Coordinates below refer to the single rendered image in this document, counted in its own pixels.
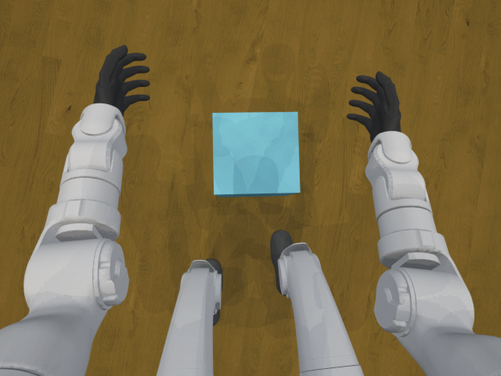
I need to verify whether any robot right upper arm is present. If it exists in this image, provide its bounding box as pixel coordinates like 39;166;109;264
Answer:
374;267;501;376

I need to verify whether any carton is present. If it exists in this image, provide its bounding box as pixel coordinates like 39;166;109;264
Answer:
212;112;300;197

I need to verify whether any right robot forearm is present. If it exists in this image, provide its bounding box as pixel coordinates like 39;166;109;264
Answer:
365;131;474;328

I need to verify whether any robot left upper arm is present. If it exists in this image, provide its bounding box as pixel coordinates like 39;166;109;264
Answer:
0;238;129;376

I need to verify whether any robot left shin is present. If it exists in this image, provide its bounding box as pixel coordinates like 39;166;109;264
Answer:
180;260;217;313

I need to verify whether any robot right hand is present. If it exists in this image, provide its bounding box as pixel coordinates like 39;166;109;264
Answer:
347;71;401;143

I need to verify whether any robot left hand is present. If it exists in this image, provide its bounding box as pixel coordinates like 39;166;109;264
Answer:
93;45;150;116

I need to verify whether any right robot thigh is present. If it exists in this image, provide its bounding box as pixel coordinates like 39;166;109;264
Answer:
278;250;364;376

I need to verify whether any left robot forearm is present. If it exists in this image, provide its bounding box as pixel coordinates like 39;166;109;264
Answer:
23;103;128;309

